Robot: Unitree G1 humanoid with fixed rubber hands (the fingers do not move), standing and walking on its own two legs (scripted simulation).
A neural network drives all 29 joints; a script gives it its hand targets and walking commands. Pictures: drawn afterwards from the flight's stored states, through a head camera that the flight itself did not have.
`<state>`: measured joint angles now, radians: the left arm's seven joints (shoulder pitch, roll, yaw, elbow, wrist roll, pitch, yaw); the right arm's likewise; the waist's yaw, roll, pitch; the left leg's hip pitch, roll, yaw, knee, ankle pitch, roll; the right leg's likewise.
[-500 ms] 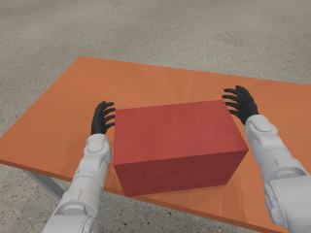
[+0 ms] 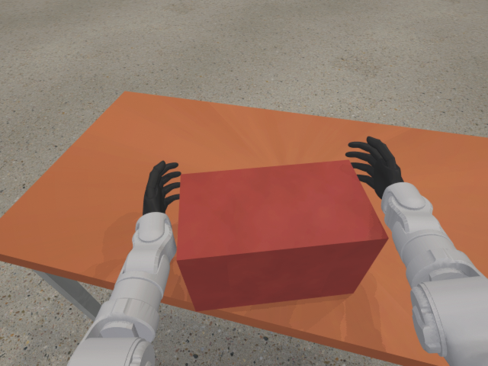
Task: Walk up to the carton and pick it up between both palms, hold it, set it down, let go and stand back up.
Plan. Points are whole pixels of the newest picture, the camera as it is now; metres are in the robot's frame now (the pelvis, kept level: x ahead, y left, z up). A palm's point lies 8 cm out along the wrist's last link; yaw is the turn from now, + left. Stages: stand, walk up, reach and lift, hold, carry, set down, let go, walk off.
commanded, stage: reach and lift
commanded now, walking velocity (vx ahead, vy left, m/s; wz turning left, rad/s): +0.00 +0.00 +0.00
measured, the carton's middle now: (271, 236) +0.37 +0.01 +0.01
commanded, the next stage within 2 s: none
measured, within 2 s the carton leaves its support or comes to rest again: leaves its support in 0.54 s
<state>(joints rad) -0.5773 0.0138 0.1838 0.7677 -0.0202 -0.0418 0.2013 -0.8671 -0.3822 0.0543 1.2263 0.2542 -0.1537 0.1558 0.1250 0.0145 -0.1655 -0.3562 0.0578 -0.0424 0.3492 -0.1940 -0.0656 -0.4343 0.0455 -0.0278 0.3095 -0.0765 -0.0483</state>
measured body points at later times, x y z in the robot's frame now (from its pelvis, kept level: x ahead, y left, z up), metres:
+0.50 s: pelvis +0.01 +0.01 +0.01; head +0.01 +0.02 +0.46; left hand +0.37 +0.23 +0.08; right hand +0.44 -0.15 +0.11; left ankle -0.02 +0.16 -0.74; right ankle +0.03 -0.09 -0.74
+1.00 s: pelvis +0.00 +0.02 +0.01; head -0.02 +0.03 +0.46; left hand +0.36 +0.23 +0.13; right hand +0.41 -0.16 +0.14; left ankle -0.02 +0.16 -0.74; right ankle +0.03 -0.09 -0.74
